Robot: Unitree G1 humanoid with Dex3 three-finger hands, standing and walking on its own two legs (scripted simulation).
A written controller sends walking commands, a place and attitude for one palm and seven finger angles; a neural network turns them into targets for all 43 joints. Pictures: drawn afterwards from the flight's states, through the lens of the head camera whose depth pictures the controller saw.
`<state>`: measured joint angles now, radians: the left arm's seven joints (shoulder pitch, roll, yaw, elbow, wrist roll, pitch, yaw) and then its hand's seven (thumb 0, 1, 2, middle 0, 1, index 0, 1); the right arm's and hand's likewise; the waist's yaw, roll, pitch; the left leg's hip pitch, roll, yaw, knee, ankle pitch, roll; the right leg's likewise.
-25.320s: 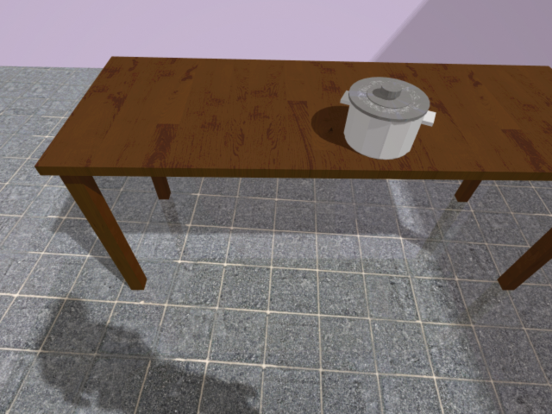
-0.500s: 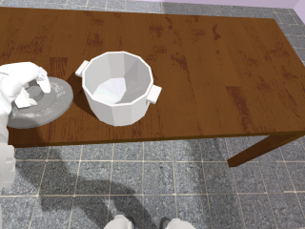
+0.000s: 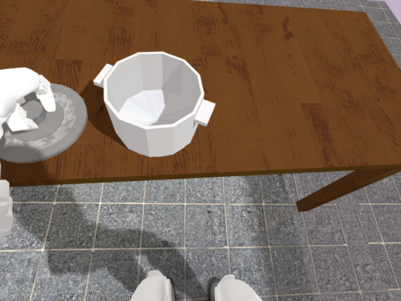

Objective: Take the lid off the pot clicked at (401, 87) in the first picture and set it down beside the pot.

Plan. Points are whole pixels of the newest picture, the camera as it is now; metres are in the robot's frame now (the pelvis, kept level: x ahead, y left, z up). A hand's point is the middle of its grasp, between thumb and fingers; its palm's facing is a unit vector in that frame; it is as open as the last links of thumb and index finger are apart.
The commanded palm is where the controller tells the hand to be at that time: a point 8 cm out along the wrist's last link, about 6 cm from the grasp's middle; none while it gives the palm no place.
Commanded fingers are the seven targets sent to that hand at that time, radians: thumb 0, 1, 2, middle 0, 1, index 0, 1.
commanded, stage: open the fingers wide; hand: left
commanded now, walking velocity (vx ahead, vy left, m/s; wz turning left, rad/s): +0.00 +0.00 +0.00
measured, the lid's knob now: (31, 113) +0.49 +0.32 -0.01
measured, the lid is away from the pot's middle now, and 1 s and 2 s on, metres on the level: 0.25 0.25 0.25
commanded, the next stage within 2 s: raise the empty hand in 1.20 s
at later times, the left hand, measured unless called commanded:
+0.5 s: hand (22, 118) +0.46 +0.32 +0.02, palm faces -0.47 -0.12 -0.88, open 7.5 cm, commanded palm +0.50 +0.29 +0.07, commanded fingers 0.00 0.32 0.74 -0.54 -0.98 -0.57 -0.99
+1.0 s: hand (22, 121) +0.46 +0.32 +0.02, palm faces -0.45 -0.13 -0.88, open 10.3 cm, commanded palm +0.49 +0.30 +0.07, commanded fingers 0.00 0.03 0.57 -0.32 -0.91 -0.32 -0.91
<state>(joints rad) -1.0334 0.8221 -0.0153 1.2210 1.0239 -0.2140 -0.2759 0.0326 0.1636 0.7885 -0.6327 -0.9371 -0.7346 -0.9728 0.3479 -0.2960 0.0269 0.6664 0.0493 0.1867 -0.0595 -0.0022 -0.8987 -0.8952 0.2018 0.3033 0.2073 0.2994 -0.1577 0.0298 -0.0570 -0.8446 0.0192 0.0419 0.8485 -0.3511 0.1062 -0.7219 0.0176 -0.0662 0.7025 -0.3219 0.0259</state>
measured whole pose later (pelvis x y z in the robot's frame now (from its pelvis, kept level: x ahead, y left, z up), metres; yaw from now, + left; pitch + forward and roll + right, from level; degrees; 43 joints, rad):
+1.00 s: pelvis -0.01 +0.02 +0.00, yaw +1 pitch +18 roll -7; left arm -0.98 0.70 -0.06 1.16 1.02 -0.14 -0.20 0.00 0.10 0.59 -0.39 -0.96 -0.38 -0.93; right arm 0.37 -0.28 0.00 0.67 0.05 0.21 -0.01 0.00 -0.90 -0.90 0.20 0.30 0.21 0.30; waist -0.13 0.04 -0.08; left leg -0.83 -0.01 0.03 0.85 -0.35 0.13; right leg -0.70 0.02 -0.04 0.70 -0.33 -0.01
